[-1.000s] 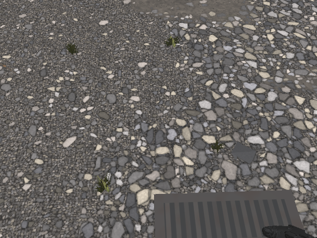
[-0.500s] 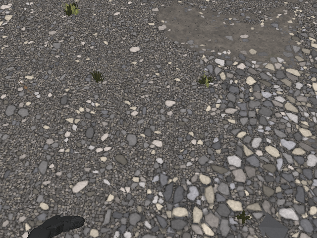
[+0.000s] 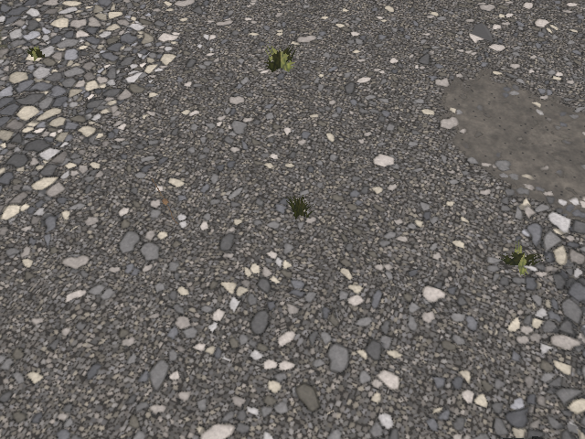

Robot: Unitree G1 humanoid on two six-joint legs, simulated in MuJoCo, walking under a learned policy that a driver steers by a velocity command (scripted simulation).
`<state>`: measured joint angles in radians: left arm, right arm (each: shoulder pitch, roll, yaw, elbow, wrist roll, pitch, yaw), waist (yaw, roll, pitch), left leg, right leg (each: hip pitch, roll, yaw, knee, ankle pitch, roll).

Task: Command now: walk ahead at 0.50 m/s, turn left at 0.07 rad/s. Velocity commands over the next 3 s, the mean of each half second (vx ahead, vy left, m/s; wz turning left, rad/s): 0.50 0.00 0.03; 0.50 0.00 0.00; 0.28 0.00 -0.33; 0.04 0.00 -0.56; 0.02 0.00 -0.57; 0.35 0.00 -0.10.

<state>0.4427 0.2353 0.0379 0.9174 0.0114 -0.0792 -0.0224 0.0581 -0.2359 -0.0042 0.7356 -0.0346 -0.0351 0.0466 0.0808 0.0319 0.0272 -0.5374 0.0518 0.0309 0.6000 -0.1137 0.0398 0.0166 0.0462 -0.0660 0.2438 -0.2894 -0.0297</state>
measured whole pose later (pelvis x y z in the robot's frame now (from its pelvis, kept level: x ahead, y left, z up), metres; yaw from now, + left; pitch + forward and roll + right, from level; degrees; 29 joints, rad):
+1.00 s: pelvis +0.53 -0.02 +0.00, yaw -1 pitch +0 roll -1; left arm 0.44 0.20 0.03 1.01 0.01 -0.09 -0.01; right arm 0.09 -0.22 -0.03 0.88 -0.03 -0.03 0.03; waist 0.05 0.04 0.04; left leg -0.61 0.10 0.04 0.69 -0.03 0.02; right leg 0.04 0.08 -0.09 0.18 -0.23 -0.08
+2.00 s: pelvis +0.73 -0.01 +0.00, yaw -30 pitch +1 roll +1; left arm 0.21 0.28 0.08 0.79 0.02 0.04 -0.01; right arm 0.15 -0.26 -0.06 0.80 -0.01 0.05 -0.03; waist 0.03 0.00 0.06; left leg -0.43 0.00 -0.05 0.84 -0.41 -0.04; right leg -0.31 0.11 0.09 0.44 -0.14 -0.08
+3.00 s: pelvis +0.82 -0.11 -0.01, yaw -48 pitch +1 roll -1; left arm 0.43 0.25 0.02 0.96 0.03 -0.07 0.00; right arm 0.11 -0.26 -0.04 0.76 -0.03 0.00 0.06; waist 0.04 0.01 0.04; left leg -0.58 0.02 0.08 0.65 -0.14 0.07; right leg 0.22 0.05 -0.02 0.13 -0.37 -0.05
